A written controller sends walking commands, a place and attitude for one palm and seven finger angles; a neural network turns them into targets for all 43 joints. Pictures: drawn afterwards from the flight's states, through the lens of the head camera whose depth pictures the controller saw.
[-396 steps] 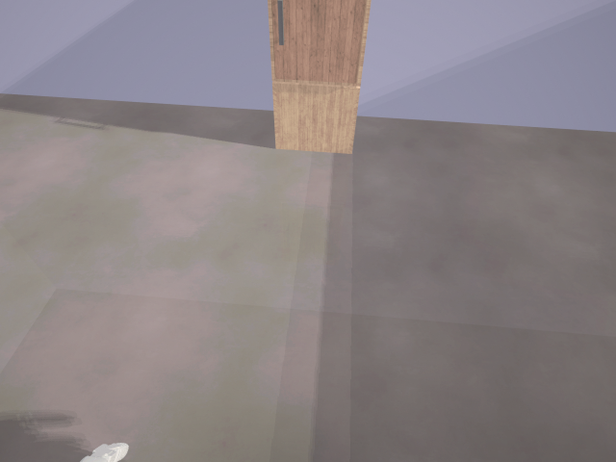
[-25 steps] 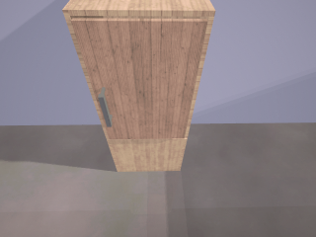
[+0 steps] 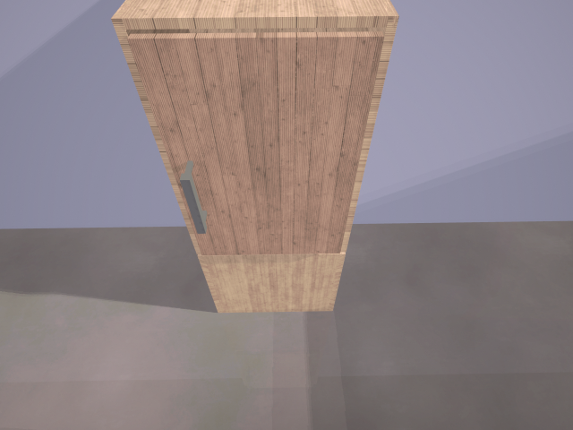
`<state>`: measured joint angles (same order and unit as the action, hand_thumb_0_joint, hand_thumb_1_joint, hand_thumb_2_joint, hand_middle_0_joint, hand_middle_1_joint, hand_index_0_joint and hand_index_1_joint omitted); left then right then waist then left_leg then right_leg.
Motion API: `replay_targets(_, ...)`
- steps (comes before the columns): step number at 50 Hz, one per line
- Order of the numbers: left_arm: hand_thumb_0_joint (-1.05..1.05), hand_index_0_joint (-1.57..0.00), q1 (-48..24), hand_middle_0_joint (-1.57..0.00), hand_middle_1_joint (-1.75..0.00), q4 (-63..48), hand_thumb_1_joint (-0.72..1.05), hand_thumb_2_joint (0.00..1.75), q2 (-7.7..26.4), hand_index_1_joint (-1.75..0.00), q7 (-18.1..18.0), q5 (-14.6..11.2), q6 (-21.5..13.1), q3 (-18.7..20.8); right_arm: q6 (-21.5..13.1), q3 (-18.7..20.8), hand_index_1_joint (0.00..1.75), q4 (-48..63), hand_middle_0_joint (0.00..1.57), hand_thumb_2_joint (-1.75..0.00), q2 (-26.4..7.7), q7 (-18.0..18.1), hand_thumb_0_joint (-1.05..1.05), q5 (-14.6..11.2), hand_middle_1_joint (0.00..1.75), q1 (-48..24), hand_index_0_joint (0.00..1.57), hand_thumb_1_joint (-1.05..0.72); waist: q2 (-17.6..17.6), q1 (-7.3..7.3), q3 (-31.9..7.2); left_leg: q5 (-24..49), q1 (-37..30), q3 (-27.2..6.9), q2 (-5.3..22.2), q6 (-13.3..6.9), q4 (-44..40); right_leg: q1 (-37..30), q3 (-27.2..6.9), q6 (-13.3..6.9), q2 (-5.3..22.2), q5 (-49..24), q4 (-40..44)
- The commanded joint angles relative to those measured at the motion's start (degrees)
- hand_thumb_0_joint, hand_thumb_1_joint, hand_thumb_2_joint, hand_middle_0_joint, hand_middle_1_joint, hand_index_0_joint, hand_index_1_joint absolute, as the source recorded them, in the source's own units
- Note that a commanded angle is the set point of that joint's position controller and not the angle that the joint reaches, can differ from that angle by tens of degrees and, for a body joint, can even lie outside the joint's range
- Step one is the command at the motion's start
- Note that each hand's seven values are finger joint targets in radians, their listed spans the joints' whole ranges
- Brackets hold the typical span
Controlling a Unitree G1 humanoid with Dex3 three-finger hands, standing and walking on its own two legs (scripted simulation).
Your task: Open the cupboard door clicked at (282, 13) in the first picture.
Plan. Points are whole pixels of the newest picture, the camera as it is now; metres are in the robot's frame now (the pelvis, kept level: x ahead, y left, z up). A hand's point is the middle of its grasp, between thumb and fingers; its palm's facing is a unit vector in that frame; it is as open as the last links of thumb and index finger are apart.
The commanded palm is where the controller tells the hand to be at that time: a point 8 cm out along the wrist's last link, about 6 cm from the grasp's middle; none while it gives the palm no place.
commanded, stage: raise the hand with hooked fingers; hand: left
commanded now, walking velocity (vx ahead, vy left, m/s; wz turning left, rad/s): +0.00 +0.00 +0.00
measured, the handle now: (196, 199) +0.57 +0.24 -0.08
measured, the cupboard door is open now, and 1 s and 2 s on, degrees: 0 0 0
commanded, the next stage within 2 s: none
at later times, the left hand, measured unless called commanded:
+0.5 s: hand out of the picture +0.12 +0.20 -0.11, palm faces +0.15 -0.99 +0.00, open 8.9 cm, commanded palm +0.13 +0.25 -0.07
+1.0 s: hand (127, 400) +0.17 +0.24 -0.08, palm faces +0.10 -0.99 -0.08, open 12.0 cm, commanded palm +0.15 +0.29 -0.07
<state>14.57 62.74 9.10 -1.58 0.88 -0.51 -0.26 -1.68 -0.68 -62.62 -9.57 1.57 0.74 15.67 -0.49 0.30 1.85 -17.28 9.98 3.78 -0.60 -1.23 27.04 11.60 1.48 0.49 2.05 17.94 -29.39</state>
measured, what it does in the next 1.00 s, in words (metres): lowers itself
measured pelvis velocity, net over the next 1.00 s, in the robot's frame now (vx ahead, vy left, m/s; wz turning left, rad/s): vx -0.07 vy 0.00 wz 0.02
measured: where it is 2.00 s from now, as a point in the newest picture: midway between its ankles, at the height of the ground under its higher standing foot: outside the picture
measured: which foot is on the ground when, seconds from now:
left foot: down 0.00-1.00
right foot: down 0.00-1.00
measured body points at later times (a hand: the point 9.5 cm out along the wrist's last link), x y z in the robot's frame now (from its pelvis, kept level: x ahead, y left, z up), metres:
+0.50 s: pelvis -0.05 -0.03 -0.11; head +0.02 -0.01 +0.34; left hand +0.10 +0.25 -0.10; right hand +0.21 -0.27 -0.13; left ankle -0.03 +0.10 -0.74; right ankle -0.03 -0.12 -0.74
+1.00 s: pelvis -0.07 +0.00 -0.11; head +0.02 +0.02 +0.33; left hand +0.16 +0.30 -0.07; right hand +0.08 -0.25 -0.20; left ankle -0.03 +0.10 -0.74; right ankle -0.03 -0.12 -0.74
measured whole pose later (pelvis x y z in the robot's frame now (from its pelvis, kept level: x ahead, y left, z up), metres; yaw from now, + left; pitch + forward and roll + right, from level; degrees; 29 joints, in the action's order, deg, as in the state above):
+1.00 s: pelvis -0.07 +0.00 -0.11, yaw +1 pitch +19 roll -3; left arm 13.6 10.4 16.4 18.9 -18.0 -26.9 18.2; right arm -12.5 0.6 -33.9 -15.4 2.7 -1.3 16.5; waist -1.1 -0.6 -9.1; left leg -30.8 62.0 -0.5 1.5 -1.4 73.9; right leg 59.9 4.8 -0.3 1.5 29.6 -70.8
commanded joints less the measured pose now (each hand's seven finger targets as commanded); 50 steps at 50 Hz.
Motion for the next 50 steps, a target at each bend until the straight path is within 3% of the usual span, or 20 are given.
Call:
replay_targets(1,0.00,-0.20,8.7,-0.20,-0.30,0.3,0.90,0.90,7.2,-0.30,-2.9,0.2,-1.6,1.4,-0.5,1.7,0.30,5.4,0.20,-0.90,-7.3,-0.1,0.00,-0.8,0.30,-2.4,0.20,-0.90,9.0,2.06,0.8,19.1,4.7,-3.8,7.7,0.8,7.6,-1.4,-7.1,-1.2,7.3,-37.6,5.2)
replay_targets(2,0.00,-0.20,-35.4,-0.20,-0.32,-89.5,0.88,0.89,21.7,-0.32,-2.8,-10.3,-14.3,11.0,-9.4,3.4,0.30,23.5,0.20,-0.90,-15.9,2.0,0.00,-3.0,0.30,-0.1,0.20,-0.90,-4.2,-4.90,-28.7,29.2,-9.1,-3.7,1.2,-0.6,0.2,-5.2,-2.3,-3.0,1.8,-36.3,-1.2)
replay_targets(3,0.00,-0.20,-6.9,-0.20,-0.33,-71.3,0.85,0.88,16.6,-0.33,-4.5,-5.4,-10.8,9.5,-14.5,1.9,0.30,20.0,0.20,-0.90,-10.3,4.1,0.00,-2.0,0.30,-4.3,0.20,-0.90,-15.0,0.11,-26.1,40.1,-16.1,-3.6,3.7,-0.8,-1.4,-1.5,-0.7,-3.4,-1.5,-21.3,-4.1)
replay_targets(4,0.00,-0.21,-5.2,-0.21,-0.34,-66.1,0.83,0.87,11.6,-0.34,-7.1,-7.2,-8.1,6.9,-15.7,2.8,0.30,16.0,0.20,-0.90,-10.3,4.2,0.00,-2.3,0.30,-4.4,0.20,-0.90,-13.5,-1.44,-20.3,35.5,-10.0,-3.8,3.4,1.6,-0.1,3.0,2.1,-2.8,-1.5,-11.0,-3.7)
replay_targets(5,0.00,-0.21,11.4,-0.21,-0.36,-54.0,0.81,0.86,-2.9,-0.36,-6.0,-8.5,-2.8,-0.3,-15.1,3.0,0.30,16.3,0.20,-0.90,-7.9,3.5,0.00,-3.3,0.30,-2.7,0.20,-0.90,-7.3,-2.30,-12.3,33.2,-5.2,-4.5,3.9,1.0,-0.2,7.6,3.2,-1.8,-1.3,-8.3,-2.6)
replay_targets(6,0.00,-0.21,-0.4,-0.21,-0.37,-63.9,0.78,0.85,0.7,-0.37,-4.7,-9.4,-4.8,2.5,-15.6,3.7,0.30,21.3,0.20,-0.90,-10.5,2.9,0.00,-2.9,0.30,-4.4,0.20,-0.90,-4.8,-2.89,-4.9,28.9,0.5,-5.9,3.2,1.1,1.8,9.4,3.6,-1.7,-1.0,-11.3,-2.2)
replay_targets(7,0.00,-0.21,0.1,-0.21,-0.39,-63.0,0.76,0.84,4.6,-0.39,-3.2,-8.8,-7.8,6.7,-15.8,5.0,0.30,22.4,0.20,-0.90,-11.7,2.7,0.00,-1.9,0.30,-3.7,0.20,-0.90,-2.2,-3.56,-6.7,24.1,2.7,-5.0,2.0,0.9,5.0,11.3,4.1,-1.7,-1.4,-12.6,-2.1)
replay_targets(11,0.00,-0.22,19.6,-0.22,-0.45,-45.0,0.67,0.80,0.2,-0.45,7.4,-12.0,-21.5,11.1,-15.8,6.2,0.30,28.9,0.20,-0.90,-10.8,0.7,0.00,-0.5,0.30,-6.9,0.20,-0.90,17.2,2.32,-4.8,10.7,23.2,-3.5,-0.3,1.3,16.3,20.9,5.0,-1.5,-2.4,-10.3,-13.6)
replay_targets(13,0.00,-0.22,21.3,-0.22,-0.48,-46.7,0.62,0.78,1.5,-0.48,15.0,-15.1,-30.3,13.3,-16.2,6.9,0.30,32.4,0.20,-0.90,-11.2,-0.5,0.00,-0.5,0.30,-8.5,0.20,-0.90,16.6,4.17,-10.0,7.4,29.9,-2.3,-1.3,1.9,21.6,21.4,3.0,-1.6,-2.1,-11.1,-19.3)
replay_targets(16,0.00,-0.22,16.3,-0.22,-0.53,-44.7,0.55,0.75,7.8,-0.53,25.1,-17.6,-37.6,18.9,-16.4,7.3,0.30,36.6,0.20,-0.90,-12.0,-1.7,0.00,-1.4,0.30,-9.3,0.20,-0.90,5.0,4.21,-16.2,5.2,36.4,-1.1,-2.4,2.3,30.2,23.8,-2.2,-2.1,-0.5,-12.2,-26.0)
replay_targets(19,0.00,-0.23,5.8,-0.23,-0.57,-55.4,0.48,0.72,12.2,-0.57,26.4,-19.8,-35.9,21.3,-15.8,7.0,0.30,41.1,0.20,-0.90,-11.9,-1.0,0.00,-1.5,0.30,-9.6,0.20,-0.90,1.9,3.70,-22.3,-0.2,41.8,-0.5,-2.6,1.2,35.4,25.5,-7.2,-1.4,0.0,-1.5,-26.5)
replay_targets(24,0.00,-0.24,-13.3,-0.24,-0.64,-79.3,0.36,0.67,15.7,-0.64,22.5,-20.7,-40.1,20.4,-15.9,5.6,0.30,41.0,0.20,-0.90,-11.5,1.0,0.00,-0.7,0.30,-6.4,0.20,-0.90,-5.6,-1.89,-27.5,-1.7,40.1,-3.6,0.7,-0.7,41.1,34.2,-6.7,-1.9,-2.2,6.5,-29.2)
replay_targets(29,0.00,-0.25,-9.1,-0.25,-0.72,-73.6,0.25,0.62,13.0,-0.72,25.4,-19.5,-35.4,13.9,-16.2,4.4,0.30,37.5,0.20,-0.90,-12.8,2.5,0.00,-1.4,0.30,-5.4,0.20,-0.90,-6.7,-4.78,-23.7,-3.7,41.5,-5.5,1.6,-1.2,41.6,39.3,-3.8,-2.3,-3.4,7.7,-29.7)
replay_targets(33,0.00,-0.25,-2.5,-0.25,-0.78,-60.8,0.15,0.58,15.2,-0.78,27.5,-20.2,-22.5,18.7,-14.7,4.1,0.30,38.3,0.20,-0.90,-13.0,3.2,0.00,-3.2,0.30,-6.3,0.20,-0.90,0.3,-1.70,-23.2,-7.3,46.3,-5.9,0.8,-0.7,38.4,35.2,-3.8,-1.1,-2.6,14.0,-26.3)
replay_targets(34,0.00,-0.25,-0.2,-0.25,-0.80,-57.4,0.13,0.57,15.9,-0.80,27.8,-21.4,-19.2,21.1,-14.1,4.0,0.30,39.2,0.20,-0.90,-12.7,3.2,0.00,-3.3,0.30,-7.2,0.20,-0.90,1.3,0.41,-23.8,-6.1,46.4,-5.7,0.4,-0.5,37.7,32.7,-3.9,-1.3,-2.5,13.3,-26.0)
replay_targets(36,0.00,-0.26,1.4,-0.26,-0.82,-62.2,0.08,0.55,18.4,-0.82,26.3,-22.6,-16.2,25.1,-13.3,4.1,0.30,41.2,0.20,-0.90,-12.2,2.8,0.00,-3.4,0.30,-7.5,0.20,-0.90,0.7,2.81,-29.3,-2.7,44.1,-5.3,0.1,-0.4,36.2,28.3,-3.5,-0.9,-1.8,9.8,-26.4)
replay_targets(39,0.00,-0.26,0.8,-0.26,-0.87,-64.8,0.01,0.52,18.4,-0.87,21.2,-23.3,-18.3,28.3,-13.1,3.9,0.30,41.3,0.20,-0.90,-10.3,2.2,0.00,-2.7,0.30,-7.8,0.20,-0.90,2.2,3.70,-28.8,-1.4,44.5,-5.5,0.6,-0.1,35.6,28.2,-2.7,-1.1,-2.3,9.2,-27.5)
replay_targets(43,0.00,-0.27,-3.1,-0.27,-0.93,-66.8,-0.08,0.48,14.9,-0.93,17.2,-20.6,-27.4,23.8,-14.0,4.1,0.30,38.8,0.20,-0.90,-10.7,1.3,0.00,-1.8,0.30,-5.3,0.20,-0.90,-0.8,0.63,-24.6,-3.3,42.3,-6.1,1.0,0.0,34.6,36.6,0.5,-1.6,-3.2,9.6,-30.2)
replay_targets(47,0.00,-0.28,-7.0,-0.28,-0.99,-61.5,-0.17,0.44,13.8,-0.99,20.7,-18.6,-30.9,18.4,-14.6,4.1,0.30,37.9,0.20,-0.90,-13.4,1.5,0.00,-1.9,0.30,-3.5,0.20,-0.90,-1.7,-2.52,-20.8,-11.1,43.3,-7.0,0.8,-0.2,34.3,43.8,1.5,-1.9,-3.1,14.5,-31.2)
replay_targets(50,0.00,-0.28,-9.3,-0.28,-1.03,-61.8,-0.24,0.41,17.0,-1.03,24.6,-19.9,-29.6,20.1,-14.8,4.3,0.30,38.6,0.20,-0.90,-14.8,2.3,0.00,-2.6,0.30,-2.8,0.20,-0.90,-3.4,-1.84,-23.7,-11.9,41.6,-7.6,0.7,-0.2,33.2,42.5,1.4,-2.1,-3.0,13.4,-31.1)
